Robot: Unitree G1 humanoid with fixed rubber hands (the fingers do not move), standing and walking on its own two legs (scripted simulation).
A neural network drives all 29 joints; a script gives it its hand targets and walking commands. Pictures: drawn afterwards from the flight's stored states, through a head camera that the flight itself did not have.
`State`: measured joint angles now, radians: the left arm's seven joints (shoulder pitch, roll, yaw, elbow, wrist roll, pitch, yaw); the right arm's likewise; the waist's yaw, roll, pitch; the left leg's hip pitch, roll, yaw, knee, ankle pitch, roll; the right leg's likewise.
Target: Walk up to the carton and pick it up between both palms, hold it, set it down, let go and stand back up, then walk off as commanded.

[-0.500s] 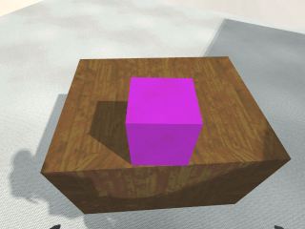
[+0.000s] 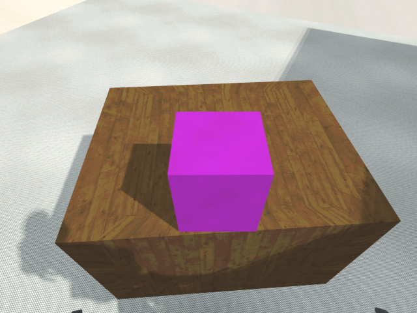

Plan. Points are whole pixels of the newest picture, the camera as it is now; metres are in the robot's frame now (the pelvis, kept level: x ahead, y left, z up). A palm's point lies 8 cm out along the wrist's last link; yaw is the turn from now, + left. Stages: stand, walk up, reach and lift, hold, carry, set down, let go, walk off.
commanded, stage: walk up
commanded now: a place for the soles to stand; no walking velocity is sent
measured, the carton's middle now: (217, 174) +0.45 +0.01 -0.04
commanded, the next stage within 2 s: reach and lift in 0.10 s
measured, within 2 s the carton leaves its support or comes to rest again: neither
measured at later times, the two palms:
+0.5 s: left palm (103, 282) +0.20 +0.25 -0.08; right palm out of the picture +0.14 -0.30 -0.08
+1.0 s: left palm (92, 300) +0.16 +0.26 -0.07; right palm out of the picture +0.11 -0.26 -0.04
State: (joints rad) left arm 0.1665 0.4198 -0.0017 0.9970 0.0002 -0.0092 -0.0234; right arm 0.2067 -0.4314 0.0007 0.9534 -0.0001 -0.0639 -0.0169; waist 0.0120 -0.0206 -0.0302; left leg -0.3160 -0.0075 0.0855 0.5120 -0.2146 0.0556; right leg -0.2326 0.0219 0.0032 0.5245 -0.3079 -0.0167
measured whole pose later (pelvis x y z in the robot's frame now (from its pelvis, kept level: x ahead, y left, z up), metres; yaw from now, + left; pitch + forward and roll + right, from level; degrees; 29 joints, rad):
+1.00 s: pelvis -0.02 +0.02 -0.01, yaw +0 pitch -5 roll -2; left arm 0.23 0.29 0.00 0.30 0.02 0.21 0.08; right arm 0.21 -0.32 -0.01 0.76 0.00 -0.25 0.11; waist 0.00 -0.11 0.03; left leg -0.27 0.02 0.09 0.60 -0.25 0.04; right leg -0.16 0.04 0.00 0.55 -0.30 -0.05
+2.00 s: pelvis +0.03 +0.00 +0.00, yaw -1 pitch +0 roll -1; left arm 0.24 0.18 -0.02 0.46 -0.05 -0.42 0.04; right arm 0.23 -0.21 -0.01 0.63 0.16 -0.55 0.07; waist 0.00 -0.03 0.00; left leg -0.26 0.01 0.08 0.52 -0.26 0.04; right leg -0.14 0.04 0.00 0.45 -0.31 -0.02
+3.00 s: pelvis +0.01 +0.00 +0.01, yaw -1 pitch +1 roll -1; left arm -0.46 0.21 -0.02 0.45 -0.11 0.27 0.07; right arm -0.37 -0.21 -0.01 0.55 0.17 0.03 -0.04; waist 0.00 -0.03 -0.01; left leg -0.26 0.01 0.08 0.44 -0.20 0.04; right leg -0.15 0.04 0.00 0.38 -0.24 -0.02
